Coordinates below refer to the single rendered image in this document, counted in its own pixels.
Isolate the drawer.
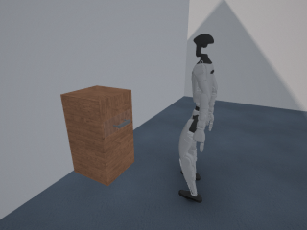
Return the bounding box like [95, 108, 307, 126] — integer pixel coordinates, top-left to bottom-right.
[103, 109, 131, 138]

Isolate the cabinet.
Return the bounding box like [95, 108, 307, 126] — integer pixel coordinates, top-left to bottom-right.
[60, 85, 134, 186]

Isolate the humanoid robot torso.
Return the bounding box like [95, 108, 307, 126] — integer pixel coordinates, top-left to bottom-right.
[191, 60, 214, 122]

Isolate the robot left hand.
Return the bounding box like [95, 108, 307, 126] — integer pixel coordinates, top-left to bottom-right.
[192, 129, 205, 152]

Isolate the left robot forearm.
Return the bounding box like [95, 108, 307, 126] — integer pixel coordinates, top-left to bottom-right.
[196, 94, 209, 130]

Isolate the left robot upper arm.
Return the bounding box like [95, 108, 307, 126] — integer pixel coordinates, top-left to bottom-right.
[193, 63, 211, 101]

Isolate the robot right hand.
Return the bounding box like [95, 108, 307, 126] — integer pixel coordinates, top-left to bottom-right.
[205, 113, 214, 131]

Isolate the right robot forearm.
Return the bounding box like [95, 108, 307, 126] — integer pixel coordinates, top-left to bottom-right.
[208, 91, 217, 114]

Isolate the handle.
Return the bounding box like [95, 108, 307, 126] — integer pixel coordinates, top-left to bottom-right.
[118, 134, 131, 145]
[113, 119, 130, 128]
[116, 103, 130, 112]

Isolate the right robot upper arm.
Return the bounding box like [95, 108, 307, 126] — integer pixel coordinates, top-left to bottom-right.
[211, 73, 218, 94]

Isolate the robot left shin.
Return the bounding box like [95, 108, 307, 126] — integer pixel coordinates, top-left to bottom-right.
[179, 156, 197, 196]

